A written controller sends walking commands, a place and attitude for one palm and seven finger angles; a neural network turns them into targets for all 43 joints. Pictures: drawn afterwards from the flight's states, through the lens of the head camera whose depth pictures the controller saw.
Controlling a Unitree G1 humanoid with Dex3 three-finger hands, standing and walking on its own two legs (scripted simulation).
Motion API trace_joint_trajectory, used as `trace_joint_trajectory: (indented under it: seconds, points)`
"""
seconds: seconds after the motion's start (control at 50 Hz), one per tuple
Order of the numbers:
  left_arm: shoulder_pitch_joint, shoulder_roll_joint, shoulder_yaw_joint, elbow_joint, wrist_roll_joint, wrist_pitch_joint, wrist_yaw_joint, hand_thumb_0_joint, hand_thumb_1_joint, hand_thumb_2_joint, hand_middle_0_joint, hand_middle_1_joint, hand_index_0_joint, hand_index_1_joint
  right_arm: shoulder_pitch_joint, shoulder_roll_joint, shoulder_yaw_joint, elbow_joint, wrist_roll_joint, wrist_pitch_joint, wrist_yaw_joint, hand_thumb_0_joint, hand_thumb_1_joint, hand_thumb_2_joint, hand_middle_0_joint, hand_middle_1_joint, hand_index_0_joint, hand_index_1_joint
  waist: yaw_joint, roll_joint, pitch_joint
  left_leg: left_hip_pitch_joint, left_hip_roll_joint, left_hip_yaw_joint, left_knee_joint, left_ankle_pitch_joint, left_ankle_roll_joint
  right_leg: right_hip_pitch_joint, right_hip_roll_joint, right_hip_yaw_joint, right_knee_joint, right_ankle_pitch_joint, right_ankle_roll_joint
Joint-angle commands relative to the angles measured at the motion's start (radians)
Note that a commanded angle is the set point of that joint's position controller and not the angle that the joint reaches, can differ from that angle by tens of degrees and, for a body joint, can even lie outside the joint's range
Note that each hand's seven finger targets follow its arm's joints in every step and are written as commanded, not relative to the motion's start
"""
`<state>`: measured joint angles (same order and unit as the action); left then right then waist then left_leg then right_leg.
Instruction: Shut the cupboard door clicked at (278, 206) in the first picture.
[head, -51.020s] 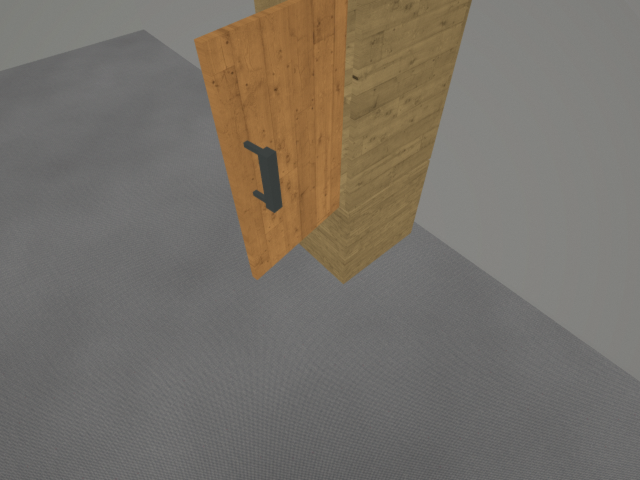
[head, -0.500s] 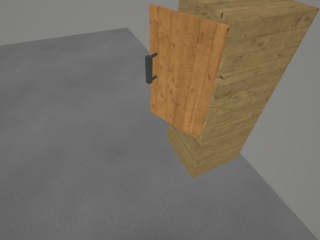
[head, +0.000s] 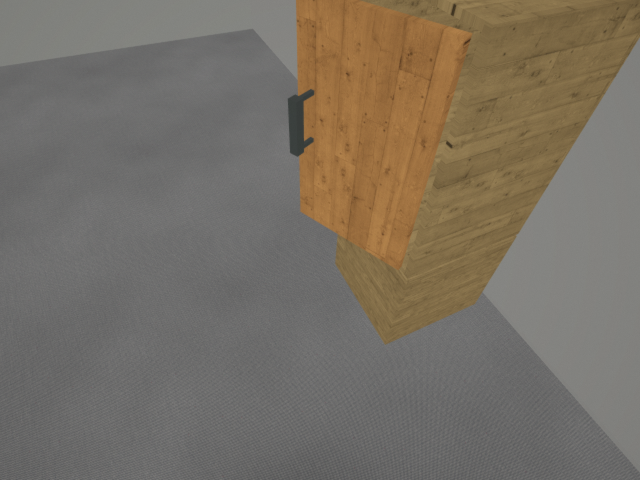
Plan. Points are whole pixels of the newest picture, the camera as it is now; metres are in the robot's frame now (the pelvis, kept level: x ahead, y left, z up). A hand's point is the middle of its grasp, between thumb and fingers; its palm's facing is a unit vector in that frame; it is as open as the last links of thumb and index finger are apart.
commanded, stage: look to check the result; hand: left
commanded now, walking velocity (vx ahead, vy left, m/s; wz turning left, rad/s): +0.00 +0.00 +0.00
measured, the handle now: (302, 122) +0.83 +0.08 -0.02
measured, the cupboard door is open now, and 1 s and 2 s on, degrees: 26 26 26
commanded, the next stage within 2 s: walk to a spot facing it in 0.20 s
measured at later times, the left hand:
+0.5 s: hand out of the picture +0.03 +0.19 -0.18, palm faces +0.04 -0.97 -0.23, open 7.4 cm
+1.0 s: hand out of the picture +0.06 +0.26 -0.17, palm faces +0.32 -0.91 -0.27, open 7.4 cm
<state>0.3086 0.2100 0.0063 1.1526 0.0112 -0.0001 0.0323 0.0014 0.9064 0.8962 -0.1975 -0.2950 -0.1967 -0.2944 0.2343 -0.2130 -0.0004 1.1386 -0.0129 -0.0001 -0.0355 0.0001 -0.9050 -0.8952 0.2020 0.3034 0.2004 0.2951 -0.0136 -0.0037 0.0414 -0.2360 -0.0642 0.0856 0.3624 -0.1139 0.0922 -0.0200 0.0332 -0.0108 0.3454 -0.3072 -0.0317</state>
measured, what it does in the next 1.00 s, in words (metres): lifts its right foot, turning left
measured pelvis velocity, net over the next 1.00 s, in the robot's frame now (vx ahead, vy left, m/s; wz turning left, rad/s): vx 0.02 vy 0.01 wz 0.35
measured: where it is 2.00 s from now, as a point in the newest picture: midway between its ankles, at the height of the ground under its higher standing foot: outside the picture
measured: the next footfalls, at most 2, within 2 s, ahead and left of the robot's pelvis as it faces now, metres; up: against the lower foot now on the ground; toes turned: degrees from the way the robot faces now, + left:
right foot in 1.22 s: +0.12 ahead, -0.14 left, +0.00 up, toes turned +32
left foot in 1.62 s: +0.01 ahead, +0.08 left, +0.00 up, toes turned +50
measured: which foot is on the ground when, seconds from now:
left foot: down 0.00-1.00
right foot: down 0.00-0.74, up 0.76-1.00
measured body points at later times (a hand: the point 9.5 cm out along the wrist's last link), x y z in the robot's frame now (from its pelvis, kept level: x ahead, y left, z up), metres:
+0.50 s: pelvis +0.02 +0.00 -0.01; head +0.04 +0.00 +0.44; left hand +0.03 +0.24 -0.16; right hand +0.04 -0.25 -0.16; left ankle +0.06 +0.06 -0.74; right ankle -0.07 -0.10 -0.74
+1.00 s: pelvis +0.02 +0.01 -0.01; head +0.07 +0.04 +0.44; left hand +0.04 +0.30 -0.14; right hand +0.14 -0.22 -0.15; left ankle +0.05 +0.10 -0.74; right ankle +0.06 -0.16 -0.68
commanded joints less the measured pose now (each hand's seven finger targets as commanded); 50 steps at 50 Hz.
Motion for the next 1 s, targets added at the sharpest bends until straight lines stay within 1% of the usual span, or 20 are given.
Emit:
trace_joint_trajectory:
  seconds: [0.0,0.3,0.36,0.46,0.5,0.52,0.54,0.56,0.58,0.62,0.66,0.68,0.7,0.72,0.74,0.76,0.78,0.82,0.88,0.98]
  points:
    - [0.05,0.117,0.013,-0.021,0.002,-0.01,0.008,0.0,0.9,0.9,-0.2,-0.3,-0.2,-0.3,0.023,-0.145,-0.024,-0.035,0.004,-0.009,-0.005,0.0,-0.9,-0.9,0.2,0.3,0.2,0.3,-0.002,-0.009,0.024,0.145,0.182,-0.208,-0.061,0.042,-0.029,-0.171,-0.133,0.105,-0.094,0.092,-0.028]
    - [0.028,0.124,0.013,-0.027,0.002,-0.013,0.01,0.0,0.9,0.9,-0.2,-0.3,-0.2,-0.3,-0.003,-0.146,-0.018,-0.032,0.003,-0.013,-0.004,0.0,-0.9,-0.9,0.2,0.3,0.2,0.3,0.001,-0.004,0.006,0.162,0.181,-0.196,-0.04,0.135,-0.031,-0.128,-0.144,0.102,-0.098,0.169,-0.019]
    - [0.051,0.088,0.015,-0.035,0.001,0.0,0.017,0.0,0.9,0.9,-0.2,-0.3,-0.2,-0.3,0.019,-0.1,-0.013,-0.039,0.003,-0.005,-0.001,0.0,-0.9,-0.9,0.2,0.3,0.2,0.3,0.006,-0.009,-0.006,0.118,0.171,-0.208,0.005,0.202,-0.033,-0.101,-0.153,0.066,-0.042,0.198,-0.008]
    - [0.051,0.118,0.05,-0.085,0.002,0.016,0.022,0.0,0.9,0.9,-0.2,-0.3,-0.2,-0.3,0.016,-0.124,-0.035,-0.088,-0.002,0.016,0.004,0.0,-0.9,-0.9,0.2,0.3,0.2,0.3,0.021,0.009,-0.011,-0.037,0.178,-0.294,0.054,0.181,-0.017,-0.06,-0.167,0.024,0.064,0.161,-0.026]
    - [0.049,0.129,0.064,-0.104,0.005,0.018,0.023,0.0,0.9,0.9,-0.2,-0.3,-0.2,-0.3,0.008,-0.12,-0.044,-0.113,-0.003,0.022,0.007,0.0,-0.9,-0.9,0.2,0.3,0.2,0.3,0.023,-0.012,-0.012,-0.119,0.154,-0.293,0.103,0.137,-0.026,-0.025,-0.211,0.04,0.068,0.185,-0.053]
    - [0.047,0.138,0.07,-0.116,0.006,0.018,0.024,0.0,0.9,0.9,-0.2,-0.3,-0.2,-0.3,0.008,-0.116,-0.048,-0.124,-0.004,0.025,0.011,0.0,-0.9,-0.9,0.2,0.3,0.2,0.3,0.024,-0.049,-0.017,-0.154,0.125,-0.261,0.16,0.117,-0.038,-0.002,-0.251,0.056,0.066,0.231,-0.077]
    - [0.038,0.144,0.076,-0.131,0.007,0.017,0.025,0.0,0.9,0.9,-0.2,-0.3,-0.2,-0.3,0.009,-0.108,-0.054,-0.136,-0.005,0.028,0.013,0.0,-0.9,-0.9,0.2,0.3,0.2,0.3,0.024,-0.09,-0.021,-0.186,0.094,-0.197,0.25,0.068,-0.057,0.014,-0.309,0.082,0.058,0.301,-0.11]
    - [0.025,0.148,0.078,-0.148,0.009,0.012,0.026,0.0,0.9,0.9,-0.2,-0.3,-0.2,-0.3,0.008,-0.098,-0.056,-0.152,-0.008,0.031,0.016,0.0,-0.9,-0.9,0.2,0.3,0.2,0.3,0.026,-0.136,-0.026,-0.23,0.071,-0.13,0.373,-0.076,-0.077,0.046,-0.369,0.091,0.066,0.466,-0.148]
    - [0.01,0.156,0.082,-0.165,0.011,0.011,0.027,0.0,0.9,0.9,-0.2,-0.3,-0.2,-0.3,-0.014,-0.092,-0.063,-0.169,-0.011,0.037,0.018,0.0,-0.9,-0.9,0.2,0.3,0.2,0.3,0.024,-0.143,0.005,-0.268,0.075,-0.089,0.498,-0.286,-0.088,0.028,-0.424,0.095,0.067,0.62,-0.182]
    - [-0.05,0.187,0.092,-0.196,0.02,0.009,0.031,0.0,0.9,0.9,-0.2,-0.3,-0.2,-0.3,-0.032,-0.082,-0.067,-0.202,-0.007,0.046,0.025,0.0,-0.9,-0.9,0.2,0.3,0.2,0.3,0.0,-0.11,0.068,-0.296,0.123,-0.074,0.552,-0.419,-0.096,-0.001,-0.452,0.043,0.103,0.759,-0.185]
    - [-0.081,0.204,0.097,-0.218,0.018,0.007,0.024,0.0,0.9,0.9,-0.2,-0.3,-0.2,-0.3,0.017,-0.08,-0.069,-0.211,-0.009,0.049,0.033,0.0,-0.9,-0.9,0.2,0.3,0.2,0.3,-0.038,-0.065,0.061,-0.184,0.104,-0.013,0.369,-0.289,-0.094,-0.036,-0.385,-0.064,0.272,0.823,-0.112]
    - [-0.069,0.215,0.096,-0.228,0.009,0.009,0.018,0.0,0.9,0.9,-0.2,-0.3,-0.2,-0.3,0.089,-0.092,-0.071,-0.199,-0.016,0.046,0.034,0.0,-0.9,-0.9,0.2,0.3,0.2,0.3,-0.064,-0.034,0.009,-0.049,0.076,0.003,0.262,-0.101,-0.078,-0.095,-0.33,-0.121,0.417,0.778,-0.057]
    - [-0.045,0.188,0.095,-0.249,-0.003,0.015,0.013,0.0,0.9,0.9,-0.2,-0.3,-0.2,-0.3,0.163,-0.156,-0.083,-0.199,-0.025,0.036,0.033,0.0,-0.9,-0.9,0.2,0.3,0.2,0.3,-0.083,0.167,-0.04,0.084,0.212,-0.268,0.127,0.312,0.022,-0.28,-0.212,-0.167,0.641,0.467,0.031]
    - [-0.067,0.13,0.078,-0.295,-0.011,0.014,0.01,0.0,0.9,0.9,-0.2,-0.3,-0.2,-0.3,0.2,-0.238,-0.103,-0.194,-0.023,0.032,0.027,0.0,-0.9,-0.9,0.2,0.3,0.2,0.3,-0.08,0.346,-0.067,0.121,0.434,-0.627,0.001,0.529,0.177,-0.443,-0.077,-0.104,0.852,-0.332,0.065]
    - [-0.101,0.146,0.082,-0.299,0.001,0.03,0.017,0.0,0.9,0.9,-0.2,-0.3,-0.2,-0.3,0.184,-0.242,-0.104,-0.186,-0.016,0.037,0.026,0.0,-0.9,-0.9,0.2,0.3,0.2,0.3,-0.073,0.144,-0.071,0.042,0.434,-0.62,-0.071,0.112,0.157,-0.423,-0.097,0.02,0.875,-0.35,0.044]
    - [-0.149,0.138,0.082,-0.313,0.004,0.033,0.015,0.0,0.9,0.9,-0.2,-0.3,-0.2,-0.3,0.131,-0.236,-0.103,-0.222,-0.022,0.033,0.023,0.0,-0.9,-0.9,0.2,0.3,0.2,0.3,-0.055,0.064,-0.024,-0.053,0.426,-0.668,-0.106,-0.145,0.146,-0.461,-0.113,0.041,0.872,-0.293,0.045]
    - [-0.169,0.137,0.086,-0.309,0.009,0.035,0.008,0.0,0.9,0.9,-0.2,-0.3,-0.2,-0.3,0.084,-0.226,-0.099,-0.235,-0.025,0.032,0.02,0.0,-0.9,-0.9,0.2,0.3,0.2,0.3,-0.045,0.054,0.022,-0.141,0.397,-0.649,-0.15,-0.323,0.118,-0.466,-0.125,0.058,0.862,-0.22,0.052]
    - [-0.136,0.127,0.09,-0.304,0.016,0.032,-0.004,0.0,0.9,0.9,-0.2,-0.3,-0.2,-0.3,0.032,-0.21,-0.092,-0.25,-0.024,0.023,0.015,0.0,-0.9,-0.9,0.2,0.3,0.2,0.3,-0.011,0.044,0.006,-0.13,0.322,-0.566,-0.145,-0.319,0.08,-0.483,-0.118,0.059,0.807,-0.116,0.064]
    - [-0.113,0.119,0.09,-0.303,0.018,0.03,-0.01,0.0,0.9,0.9,-0.2,-0.3,-0.2,-0.3,0.027,-0.218,-0.099,-0.256,-0.02,0.02,0.016,0.0,-0.9,-0.9,0.2,0.3,0.2,0.3,-0.007,0.049,-0.082,-0.046,0.272,-0.498,-0.117,-0.246,0.067,-0.476,-0.091,0.042,0.713,-0.081,0.078]
    - [-0.148,0.124,0.085,-0.337,0.021,0.029,-0.011,0.0,0.9,0.9,-0.2,-0.3,-0.2,-0.3,0.038,-0.224,-0.115,-0.258,-0.017,0.027,0.023,0.0,-0.9,-0.9,0.2,0.3,0.2,0.3,-0.022,0.127,-0.104,0.025,0.235,-0.506,-0.089,-0.172,0.063,-0.497,-0.059,0.033,0.605,-0.08,0.095]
